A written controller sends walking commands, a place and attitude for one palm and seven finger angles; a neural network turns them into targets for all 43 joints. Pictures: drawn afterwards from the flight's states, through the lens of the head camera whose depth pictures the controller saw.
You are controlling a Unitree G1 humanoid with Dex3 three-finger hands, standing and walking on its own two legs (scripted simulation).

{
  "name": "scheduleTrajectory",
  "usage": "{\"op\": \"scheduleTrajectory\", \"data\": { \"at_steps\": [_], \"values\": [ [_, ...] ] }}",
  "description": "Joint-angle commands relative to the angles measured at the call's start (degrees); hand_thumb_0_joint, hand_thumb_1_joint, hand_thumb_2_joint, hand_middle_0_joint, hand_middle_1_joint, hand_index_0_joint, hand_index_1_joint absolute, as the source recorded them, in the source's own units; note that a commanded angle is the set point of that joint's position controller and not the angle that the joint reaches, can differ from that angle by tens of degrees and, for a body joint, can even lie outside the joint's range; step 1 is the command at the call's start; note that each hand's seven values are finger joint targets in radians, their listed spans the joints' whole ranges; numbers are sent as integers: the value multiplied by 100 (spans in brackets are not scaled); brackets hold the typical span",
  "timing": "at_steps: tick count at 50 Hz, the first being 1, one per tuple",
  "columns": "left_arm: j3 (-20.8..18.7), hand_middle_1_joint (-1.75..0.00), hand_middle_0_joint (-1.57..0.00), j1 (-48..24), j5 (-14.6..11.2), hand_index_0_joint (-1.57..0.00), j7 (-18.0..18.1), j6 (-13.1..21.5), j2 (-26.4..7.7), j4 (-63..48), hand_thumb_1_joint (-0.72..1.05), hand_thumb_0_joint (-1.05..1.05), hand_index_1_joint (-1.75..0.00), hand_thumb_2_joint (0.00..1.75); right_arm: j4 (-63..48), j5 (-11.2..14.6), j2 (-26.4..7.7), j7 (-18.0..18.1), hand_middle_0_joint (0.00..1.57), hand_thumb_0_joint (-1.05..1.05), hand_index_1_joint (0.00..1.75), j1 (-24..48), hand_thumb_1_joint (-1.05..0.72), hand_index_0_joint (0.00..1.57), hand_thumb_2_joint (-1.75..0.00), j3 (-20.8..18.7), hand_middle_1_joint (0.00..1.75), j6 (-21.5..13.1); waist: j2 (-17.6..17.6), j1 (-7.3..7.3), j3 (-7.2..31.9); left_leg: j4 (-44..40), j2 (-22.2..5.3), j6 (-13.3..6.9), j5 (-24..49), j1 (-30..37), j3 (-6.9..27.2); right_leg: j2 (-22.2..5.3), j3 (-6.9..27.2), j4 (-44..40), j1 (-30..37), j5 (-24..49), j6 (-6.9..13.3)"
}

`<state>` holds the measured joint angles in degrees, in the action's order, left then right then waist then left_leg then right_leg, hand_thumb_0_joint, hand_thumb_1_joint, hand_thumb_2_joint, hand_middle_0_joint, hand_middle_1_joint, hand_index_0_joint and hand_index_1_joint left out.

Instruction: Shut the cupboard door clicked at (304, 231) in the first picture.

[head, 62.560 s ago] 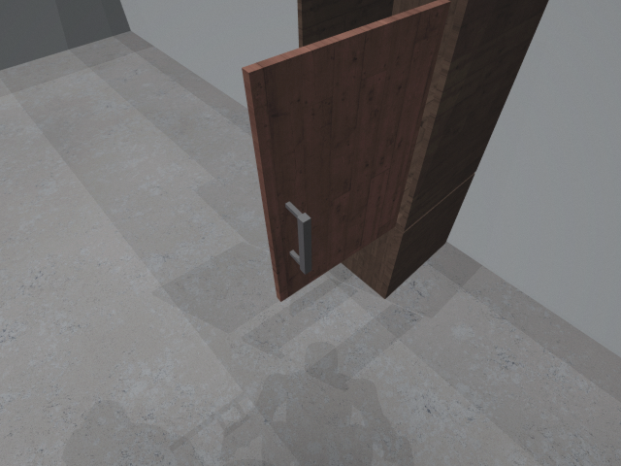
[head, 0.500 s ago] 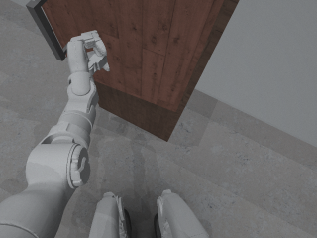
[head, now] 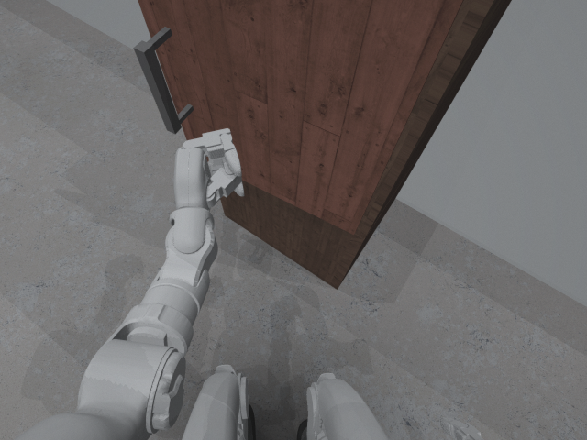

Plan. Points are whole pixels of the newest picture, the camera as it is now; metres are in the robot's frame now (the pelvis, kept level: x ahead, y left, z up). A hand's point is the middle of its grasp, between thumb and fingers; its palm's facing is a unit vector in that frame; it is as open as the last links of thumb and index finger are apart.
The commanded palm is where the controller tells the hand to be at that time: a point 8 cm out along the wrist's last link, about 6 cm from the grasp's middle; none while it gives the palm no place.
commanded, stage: draw the hand back to the body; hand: left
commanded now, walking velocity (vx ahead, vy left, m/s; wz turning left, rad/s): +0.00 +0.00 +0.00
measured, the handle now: (168, 85) +0.65 +0.17 +0.03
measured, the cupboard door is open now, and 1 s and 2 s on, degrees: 6 6 6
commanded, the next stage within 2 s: step back with the hand held close in 1.66 s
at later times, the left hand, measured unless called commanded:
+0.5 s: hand (149, 197) +0.38 +0.14 +0.13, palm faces +0.02 -1.00 +0.00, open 3.1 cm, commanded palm +0.34 +0.19 +0.13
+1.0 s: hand out of the picture +0.27 +0.24 +0.23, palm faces +0.22 -0.94 -0.27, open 4.0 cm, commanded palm +0.23 +0.29 +0.25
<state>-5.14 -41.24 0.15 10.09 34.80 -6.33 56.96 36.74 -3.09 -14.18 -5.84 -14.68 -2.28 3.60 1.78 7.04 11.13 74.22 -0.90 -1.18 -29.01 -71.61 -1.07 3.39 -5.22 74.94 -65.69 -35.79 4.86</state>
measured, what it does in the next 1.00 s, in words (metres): rises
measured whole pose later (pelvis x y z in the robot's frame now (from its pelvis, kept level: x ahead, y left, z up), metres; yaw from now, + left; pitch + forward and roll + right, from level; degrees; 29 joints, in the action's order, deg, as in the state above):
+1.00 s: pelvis +0.04 +0.04 +0.12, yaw +1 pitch -1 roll -1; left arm -4.1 16.2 -5.0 5.3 2.0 -17.2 -9.8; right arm 28.9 3.0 -11.8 3.7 -9.9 4.5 3.1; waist 3.4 -2.1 2.8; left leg 30.7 2.5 -3.8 -15.4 -14.9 -2.5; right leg 1.5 -1.6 28.5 -8.6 -19.3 1.2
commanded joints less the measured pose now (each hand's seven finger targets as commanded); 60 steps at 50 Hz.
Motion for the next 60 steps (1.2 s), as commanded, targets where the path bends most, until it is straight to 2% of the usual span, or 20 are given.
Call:
{"op": "scheduleTrajectory", "data": {
  "at_steps": [1, 4, 7, 9, 12, 16, 19, 22, 26, 29, 30, 32, 34, 37, 41, 44, 48, 52, 55, 60],
  "values": [
    [-333, -150, -130, -2342, 141, -130, 178, 125, -744, -298, 90, 0, -150, 90, -211, -11, -746, 81, 20, 0, 30, -937, -90, 20, -90, -204, 30, -11, -296, 336, 2273, -335, 158, -125, 1237, 1586, 246, -166, 930, -1302, 1186, 2649, -647],
    [-612, -150, -130, -2358, 87, -130, 195, -6, -947, 19, 90, 0, -150, 90, -314, -1, -746, 98, 20, 0, 30, -873, -90, 20, -90, -148, 30, 33, -341, 265, 2238, -352, 168, -120, 1164, 1349, 215, -165, 973, -1305, 1304, 2579, -633],
    [-1072, -150, -130, -1779, -130, -130, 83, 193, -1442, -1394, 90, 0, -150, 90, -706, 36, -780, 106, 20, 0, 30, -835, -90, 20, -90, -191, 30, 32, 88, -317, 3568, -684, 173, -67, 1879, 2252, 193, -141, 944, -1201, 2212, 3384, -562],
    [-823, -150, -130, -1233, -284, -130, -83, 241, -1228, -2449, 90, 0, -150, 90, -868, 129, -723, 84, 20, 0, 30, -750, -90, 20, -90, -201, 30, 3, 273, -454, 3995, -918, 145, -39, 2413, 3045, 162, -92, 809, -1315, 2529, 3837, -510],
    [-195, -150, -130, -400, -378, -130, -378, -6, -858, -3277, 90, 0, -150, 90, -992, 270, -704, 140, 20, 0, 30, -721, -90, 20, -90, -200, 30, -10, -198, -312, 3471, -1251, 78, -95, 2385, 3423, 160, -39, 752, -1715, 2707, 3817, -573],
    [297, -150, -130, 47, -654, -130, -695, -713, -537, -3307, 90, 0, -150, 90, -959, 463, -741, 365, 20, 0, 30, -643, -90, 20, -90, -172, 30, -3, -987, -41, 1762, -1736, 78, -193, 1316, 3082, 133, -120, 914, -2650, 2730, 2716, -753],
    [215, -150, -130, 228, -921, -130, -804, -871, -621, -3557, 90, 0, -150, 90, -939, 532, -739, 533, 20, 0, 30, -419, -90, 20, -90, -108, 30, -135, -735, -126, 1216, -2068, 93, -171, 1062, 3375, 133, -174, 850, -3045, 2717, 1965, -605],
    [105, -150, -130, 753, -940, -130, -834, -784, -843, -4055, 90, 0, -150, 90, -1002, 554, -734, 578, 20, 0, 30, -266, -90, 20, -90, -61, 30, -269, 18, -350, 1189, -2362, 89, -133, 1266, 4089, 184, -122, 639, -3066, 2711, 1993, -439],
    [86, -144, -124, 1878, -851, -124, -905, -804, -995, -4605, 90, 0, -144, 90, -1180, 549, -688, 531, 20, 0, 30, -22, -90, 20, -90, 0, 30, -356, 406, -599, 1151, -2704, 44, -80, 1761, 4711, 242, -78, 436, -3015, 2879, 2451, -353],
    [-56, -135, -116, 2489, -949, -116, -1002, -1092, -1176, -4975, 90, 0, -135, 90, -1382, 602, -688, 529, 20, 0, 30, 194, -90, 20, -90, 49, 30, -354, 254, -675, 894, -2975, 25, -78, 1755, 4734, 252, -69, 404, -3157, 3201, 2481, -349],
    [322, -132, -113, 2671, -541, -113, -853, -1466, -1367, -5311, 90, 0, -132, 90, -1548, 659, -555, 655, 20, 0, 30, 392, -90, 20, -90, 4, 30, -95, -71, -714, 1095, -3335, 21, -41, 1659, 5018, 251, -206, 754, -3564, 3700, 2468, -353],
    [252, -126, -108, 2870, -588, -108, -729, -1814, -1399, -6098, 90, 0, -126, 90, -1790, 687, -526, 824, 20, 0, 30, 540, -90, 20, -90, 41, 30, -10, -205, -668, 878, -3493, 30, -98, 1819, 5112, 206, -260, 759, -3827, 4076, 2705, -383],
    [208, -120, -102, 3171, -523, -102, -605, -2067, -1521, -6483, 90, 0, -120, 90, -1781, 685, -514, 910, 20, 0, 30, 675, -90, 20, -90, 125, 30, 9, 119, -689, 682, -3720, -21, -94, 1983, 5464, 276, -258, 663, -3946, 4152, 2810, -347],
    [168, -111, -94, 3425, -518, -94, -514, -2401, -1586, -6784, 90, 0, -111, 90, -1774, 673, -510, 1038, 20, 0, 30, 831, -90, 20, -90, 183, 30, -22, -241, -638, 124, -4058, -53, -134, 1875, 5674, 308, -251, 629, -4384, 4333, 2683, -366],
    [111, -99, -83, 3741, -473, -83, -451, -2690, -1557, -7293, 90, 0, -99, 90, -1703, 655, -474, 1074, 20, 0, 30, 934, -90, 20, -90, 279, 30, -166, 136, -665, -20, -4473, -118, -72, 2078, 6329, 468, -239, 509, -4669, 4590, 2705, -316],
    [-107, -90, -75, 4332, -482, -75, -421, -2860, -1680, -7659, 90, 0, -90, 90, -1643, 623, -452, 1060, 20, 0, 30, 966, -90, 20, -90, 332, 30, -279, 302, -746, -70, -4693, -138, -30, 2449, 6623, 483, -272, 468, -4894, 4933, 2940, -310],
    [-512, -78, -64, 5027, -509, -64, -416, -2990, -1861, -8025, 90, 0, -78, 90, -1594, 575, -449, 1024, 20, 0, 30, 1052, -90, 20, -90, 365, 30, -378, 84, -845, -294, -4971, -164, 15, 2707, 6675, 475, -287, 425, -5137, 5315, 3095, -320],
    [-1128, -66, -53, 5373, -499, -53, -376, -3008, -2292, -8521, 90, 0, -66, 90, -1490, 516, -466, 986, 20, 0, 30, 1111, -90, 20, -90, 344, 30, -511, 124, -941, -368, -5075, -153, 15, 2955, 6738, 405, -284, 431, -5352, 5552, 3276, -329],
    [-1341, -57, -45, 5600, -511, -45, -358, -2993, -2302, -8855, 90, 0, -57, 90, -1442, 518, -427, 949, 20, 0, 30, 1118, -90, 20, -90, 337, 30, -598, 397, -950, -367, -5141, -155, 50, 3048, 6840, 401, -303, 421, -5394, 5638, 3266, -330],
    [-1875, -42, -31, 6116, -531, -31, -304, -2895, -2560, -9237, 90, 0, -42, 90, -1323, 499, -462, 906, 20, 0, 30, 1115, -90, 20, -90, 264, 30, -794, 371, -1005, -409, -5160, -130, 36, 3058, 6799, 351, -308, 406, -5469, 5742, 3304, -340]
  ]
}}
